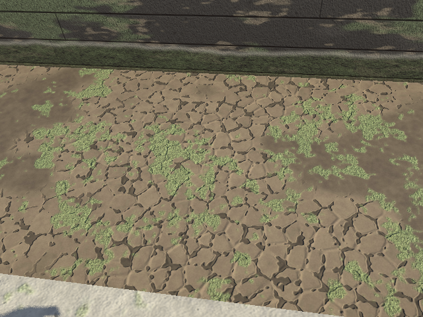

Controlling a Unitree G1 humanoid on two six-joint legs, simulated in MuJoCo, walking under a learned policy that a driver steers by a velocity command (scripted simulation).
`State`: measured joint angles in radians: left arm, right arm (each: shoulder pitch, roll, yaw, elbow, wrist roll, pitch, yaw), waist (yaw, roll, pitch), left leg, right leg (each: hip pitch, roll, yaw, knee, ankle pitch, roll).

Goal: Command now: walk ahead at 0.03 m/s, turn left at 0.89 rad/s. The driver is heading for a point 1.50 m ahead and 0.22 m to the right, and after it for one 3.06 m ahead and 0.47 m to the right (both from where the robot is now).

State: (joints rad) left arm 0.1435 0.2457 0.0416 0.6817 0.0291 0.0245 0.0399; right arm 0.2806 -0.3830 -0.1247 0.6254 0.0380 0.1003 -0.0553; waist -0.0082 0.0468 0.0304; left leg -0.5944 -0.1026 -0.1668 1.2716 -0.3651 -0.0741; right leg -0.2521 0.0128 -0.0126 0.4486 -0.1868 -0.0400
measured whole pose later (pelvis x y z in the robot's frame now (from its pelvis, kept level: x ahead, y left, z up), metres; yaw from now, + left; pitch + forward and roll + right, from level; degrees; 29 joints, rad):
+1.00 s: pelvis -0.05 -0.01 -0.01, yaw -19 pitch +0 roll -1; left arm 0.13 0.19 0.01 0.60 0.03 0.04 0.03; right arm 0.24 -0.28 -0.05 0.79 0.03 0.05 -0.02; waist -0.04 0.03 0.02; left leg -0.38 0.06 -0.01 0.82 -0.39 -0.06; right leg -0.29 0.07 -0.01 0.58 -0.28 -0.07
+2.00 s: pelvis -0.06 -0.01 +0.00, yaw -11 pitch +1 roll -1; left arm 0.26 0.33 0.11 0.64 -0.04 0.04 0.03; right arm 0.25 -0.27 -0.06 0.69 -0.01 -0.05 -0.03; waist -0.01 -0.04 0.00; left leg -0.12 -0.02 0.00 0.40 -0.30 0.04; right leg -0.60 0.06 0.14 1.06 -0.24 0.01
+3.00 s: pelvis +0.29 -0.16 -0.06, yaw +11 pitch +0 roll -2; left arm 0.01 0.32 0.04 0.61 0.07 -0.01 0.03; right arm 0.29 -0.27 -0.01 0.51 0.00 0.02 0.04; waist -0.02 -0.05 0.10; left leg -0.63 -0.12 -0.01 0.96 -0.33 0.12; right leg -0.56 0.04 0.10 1.54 -0.51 0.04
